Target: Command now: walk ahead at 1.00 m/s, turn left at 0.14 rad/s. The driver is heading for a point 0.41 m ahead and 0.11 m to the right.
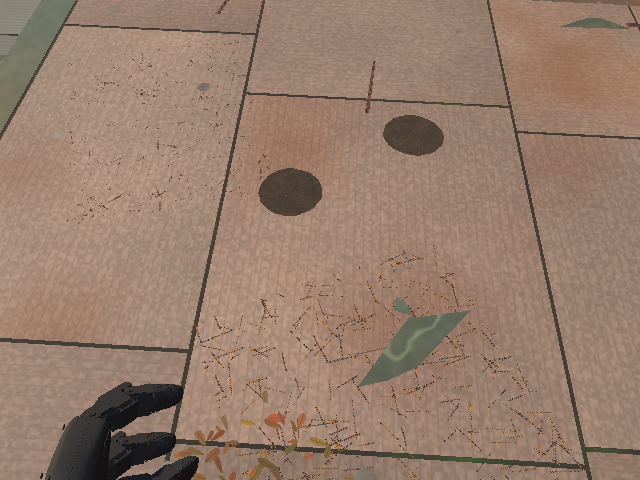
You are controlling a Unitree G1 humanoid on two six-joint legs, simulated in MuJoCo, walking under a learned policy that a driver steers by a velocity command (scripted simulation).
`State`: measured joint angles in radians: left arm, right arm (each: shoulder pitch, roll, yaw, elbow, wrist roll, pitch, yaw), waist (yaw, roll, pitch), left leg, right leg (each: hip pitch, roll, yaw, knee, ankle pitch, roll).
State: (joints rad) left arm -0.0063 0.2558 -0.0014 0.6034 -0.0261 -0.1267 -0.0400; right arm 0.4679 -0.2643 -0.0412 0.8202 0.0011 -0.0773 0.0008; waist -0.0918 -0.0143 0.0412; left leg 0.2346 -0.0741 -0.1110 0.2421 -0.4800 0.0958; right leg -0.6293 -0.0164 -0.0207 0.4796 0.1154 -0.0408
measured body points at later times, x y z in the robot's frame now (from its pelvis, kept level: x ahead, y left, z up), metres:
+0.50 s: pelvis +0.44 -0.01 +0.00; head +0.47 -0.01 +0.45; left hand +0.40 +0.26 -0.13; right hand +0.69 -0.22 -0.06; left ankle +0.63 +0.07 -0.71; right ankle +0.23 -0.12 -0.68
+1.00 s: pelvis +0.57 -0.04 +0.02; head +0.57 -0.05 +0.47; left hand +0.66 +0.22 -0.10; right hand +0.67 -0.29 -0.11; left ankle +0.63 +0.07 -0.71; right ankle +0.58 -0.17 -0.71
